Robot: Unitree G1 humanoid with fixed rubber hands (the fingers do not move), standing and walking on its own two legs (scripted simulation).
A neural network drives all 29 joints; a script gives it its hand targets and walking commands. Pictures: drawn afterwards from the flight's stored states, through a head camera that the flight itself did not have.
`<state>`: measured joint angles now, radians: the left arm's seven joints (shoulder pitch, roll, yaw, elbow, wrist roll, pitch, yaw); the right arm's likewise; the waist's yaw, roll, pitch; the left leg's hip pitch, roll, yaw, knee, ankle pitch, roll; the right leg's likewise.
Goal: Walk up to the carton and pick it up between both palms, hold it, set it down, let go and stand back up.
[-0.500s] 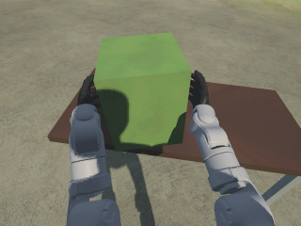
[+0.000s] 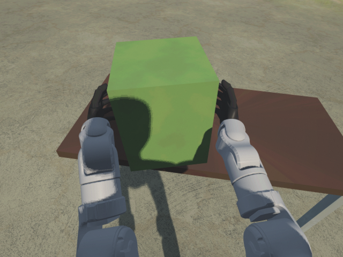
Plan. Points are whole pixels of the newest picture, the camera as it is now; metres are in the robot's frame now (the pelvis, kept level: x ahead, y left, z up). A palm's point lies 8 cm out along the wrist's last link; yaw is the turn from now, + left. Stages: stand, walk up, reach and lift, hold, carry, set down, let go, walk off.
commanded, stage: hold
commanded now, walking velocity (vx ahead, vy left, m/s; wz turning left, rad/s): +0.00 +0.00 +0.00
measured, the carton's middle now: (163, 104) +0.44 +0.01 +0.15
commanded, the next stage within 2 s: set down in 1.18 s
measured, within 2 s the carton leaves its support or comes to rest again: neither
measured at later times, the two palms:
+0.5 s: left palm (96, 117) +0.36 +0.16 +0.18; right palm (227, 112) +0.36 -0.12 +0.18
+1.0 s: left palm (99, 119) +0.36 +0.15 +0.17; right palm (228, 113) +0.36 -0.13 +0.18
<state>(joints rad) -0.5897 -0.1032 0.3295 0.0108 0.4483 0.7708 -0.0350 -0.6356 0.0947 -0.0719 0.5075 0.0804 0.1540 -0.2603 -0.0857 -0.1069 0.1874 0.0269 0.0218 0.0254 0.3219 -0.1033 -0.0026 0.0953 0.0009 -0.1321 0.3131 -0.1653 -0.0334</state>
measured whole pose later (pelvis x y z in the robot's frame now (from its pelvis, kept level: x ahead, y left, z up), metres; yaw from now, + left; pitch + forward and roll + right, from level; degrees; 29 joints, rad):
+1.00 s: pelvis +0.00 +0.00 +0.00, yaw +0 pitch -14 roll +0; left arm -0.59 -0.10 0.33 0.00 0.45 0.78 -0.04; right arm -0.65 0.09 -0.07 0.52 0.08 0.15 -0.25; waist -0.09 -0.11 0.18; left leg 0.03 0.02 0.04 0.32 -0.10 0.00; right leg 0.10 0.00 -0.13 0.31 -0.17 -0.03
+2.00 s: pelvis +0.06 +0.00 +0.00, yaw -1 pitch -8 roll +0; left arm -0.43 -0.15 0.30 0.27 0.37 0.41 0.05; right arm -0.54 0.09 -0.08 0.62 0.03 -0.22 -0.22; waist -0.09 -0.07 0.10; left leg 0.01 0.03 0.05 0.31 -0.17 -0.01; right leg 0.08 0.00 -0.12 0.28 -0.22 -0.03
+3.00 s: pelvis +0.06 +0.01 +0.00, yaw -3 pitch +0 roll +0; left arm -0.62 -0.12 0.47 0.75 0.39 0.11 0.11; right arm -0.68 0.18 -0.55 0.93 -0.32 -0.30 -0.11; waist -0.03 -0.07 0.02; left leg -0.14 0.03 0.10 0.30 -0.16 0.00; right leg -0.09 0.00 -0.09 0.28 -0.19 -0.02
